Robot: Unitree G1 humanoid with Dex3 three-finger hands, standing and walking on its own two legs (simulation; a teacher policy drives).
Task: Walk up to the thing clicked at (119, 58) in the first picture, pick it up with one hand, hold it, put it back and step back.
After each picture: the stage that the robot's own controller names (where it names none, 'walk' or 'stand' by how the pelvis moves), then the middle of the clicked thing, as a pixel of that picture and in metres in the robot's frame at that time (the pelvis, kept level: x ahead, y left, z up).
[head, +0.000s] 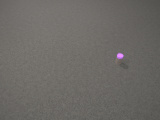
stand; (119, 59) +1.21 -0.41 -0.72
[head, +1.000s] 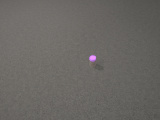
walk; (92, 61) +1.13 -0.02 -0.69
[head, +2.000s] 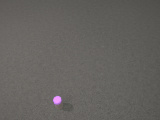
walk; (58, 102) +0.64 +0.27 -0.71
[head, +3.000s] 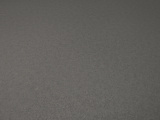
stand; out of the picture +0.37 +0.22 -0.70
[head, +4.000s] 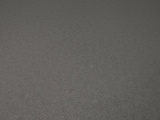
stand; out of the picture +0.31 +0.24 -0.72
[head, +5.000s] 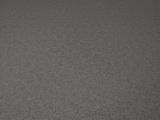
stand; out of the picture +0.30 +0.23 -0.73
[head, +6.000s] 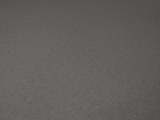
stand; out of the picture +0.31 +0.23 -0.73
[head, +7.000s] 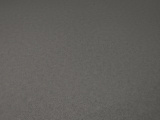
stand; out of the picture +0.30 +0.23 -0.73
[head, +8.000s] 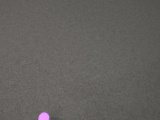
go down; (45, 119) +0.35 +0.21 -0.61
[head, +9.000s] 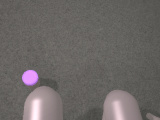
go down; (31, 80) +0.40 +0.24 -0.31
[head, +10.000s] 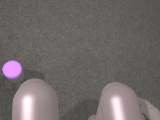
close in; (14, 72) +0.39 +0.26 -0.27
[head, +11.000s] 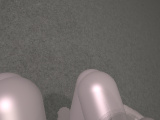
close in; out of the picture +0.37 +0.28 -0.21
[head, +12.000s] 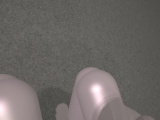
close; out of the picture +0.36 +0.29 -0.21
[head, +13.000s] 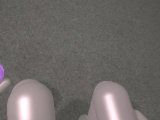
lift; out of the picture +0.32 +0.28 -0.12
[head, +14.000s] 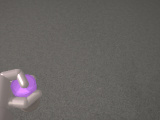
lift; (26, 94) +0.32 +0.18 +0.03
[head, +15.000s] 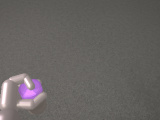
hold; (34, 97) +0.32 +0.17 +0.01
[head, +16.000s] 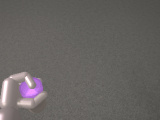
hold; (34, 96) +0.32 +0.17 +0.01
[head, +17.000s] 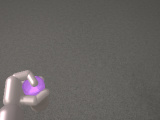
crouch; (36, 94) +0.33 +0.17 +0.02
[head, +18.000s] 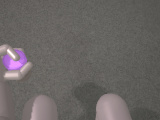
crouch; (18, 66) +0.41 +0.21 -0.09
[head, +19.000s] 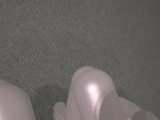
lower; out of the picture +0.38 +0.30 -0.22
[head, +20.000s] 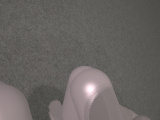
lower; out of the picture +0.39 +0.31 -0.22
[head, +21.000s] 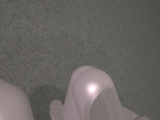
lower; out of the picture +0.39 +0.31 -0.21
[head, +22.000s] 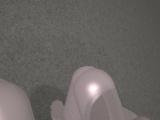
lower; out of the picture +0.38 +0.30 -0.22
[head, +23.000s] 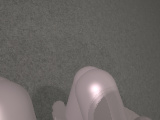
loosen; out of the picture +0.37 +0.31 -0.21
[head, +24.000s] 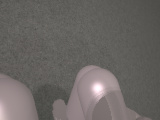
withdraw; out of the picture +0.36 +0.29 -0.22
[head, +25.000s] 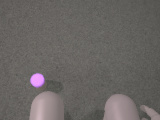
walk; (39, 82) +0.41 +0.23 -0.39
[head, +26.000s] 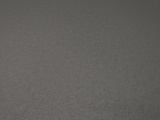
stand; out of the picture +0.34 +0.19 -0.66
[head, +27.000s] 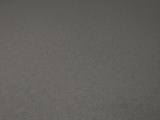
stand; out of the picture +0.35 +0.21 -0.67
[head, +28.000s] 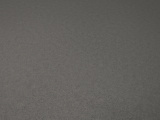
stand; out of the picture +0.35 +0.21 -0.68
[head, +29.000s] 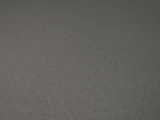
stand; out of the picture +0.37 +0.20 -0.72
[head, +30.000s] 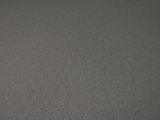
stand; out of the picture +0.32 +0.21 -0.73
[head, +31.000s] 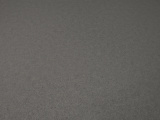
walk; out of the picture +0.35 +0.21 -0.71
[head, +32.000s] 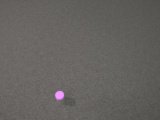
walk; (60, 97) +0.55 +0.16 -0.69
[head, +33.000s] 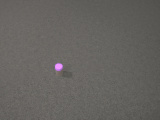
walk; (59, 69) +0.87 +0.15 -0.70
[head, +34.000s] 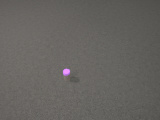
stand; (66, 75) +0.95 +0.18 -0.71
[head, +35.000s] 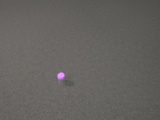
stand; (61, 78) +0.95 +0.20 -0.73
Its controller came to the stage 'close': yes
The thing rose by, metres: 0.71
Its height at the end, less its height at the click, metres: +0.00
